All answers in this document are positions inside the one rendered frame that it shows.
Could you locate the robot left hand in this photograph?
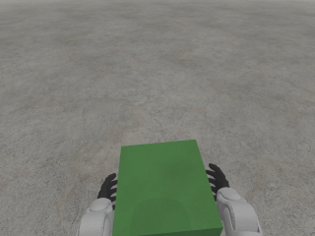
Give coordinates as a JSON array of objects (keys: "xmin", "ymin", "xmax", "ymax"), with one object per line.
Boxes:
[{"xmin": 97, "ymin": 173, "xmax": 118, "ymax": 210}]

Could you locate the robot right hand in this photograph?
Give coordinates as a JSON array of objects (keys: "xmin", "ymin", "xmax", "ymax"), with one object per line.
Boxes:
[{"xmin": 206, "ymin": 163, "xmax": 230, "ymax": 201}]

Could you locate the robot left forearm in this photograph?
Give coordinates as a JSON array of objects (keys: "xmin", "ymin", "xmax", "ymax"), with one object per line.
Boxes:
[{"xmin": 75, "ymin": 198, "xmax": 113, "ymax": 236}]

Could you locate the carton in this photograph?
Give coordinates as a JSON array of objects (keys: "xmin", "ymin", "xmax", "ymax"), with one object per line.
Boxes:
[{"xmin": 112, "ymin": 140, "xmax": 223, "ymax": 236}]

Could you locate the robot right forearm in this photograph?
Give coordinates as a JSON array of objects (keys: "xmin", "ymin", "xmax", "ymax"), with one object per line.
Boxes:
[{"xmin": 216, "ymin": 187, "xmax": 264, "ymax": 236}]

